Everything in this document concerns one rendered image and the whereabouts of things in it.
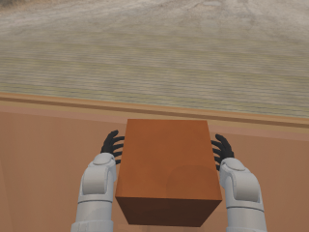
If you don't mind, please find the robot left hand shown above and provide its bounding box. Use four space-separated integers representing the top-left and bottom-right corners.
100 130 125 164

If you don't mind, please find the carton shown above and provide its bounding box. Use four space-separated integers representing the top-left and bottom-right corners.
115 119 223 227

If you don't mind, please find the robot right forearm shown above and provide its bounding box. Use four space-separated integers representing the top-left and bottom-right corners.
219 158 267 232

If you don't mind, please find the robot right hand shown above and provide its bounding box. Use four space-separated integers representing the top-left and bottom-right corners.
211 134 235 171

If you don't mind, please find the robot left forearm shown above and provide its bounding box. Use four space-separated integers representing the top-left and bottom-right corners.
70 153 117 232

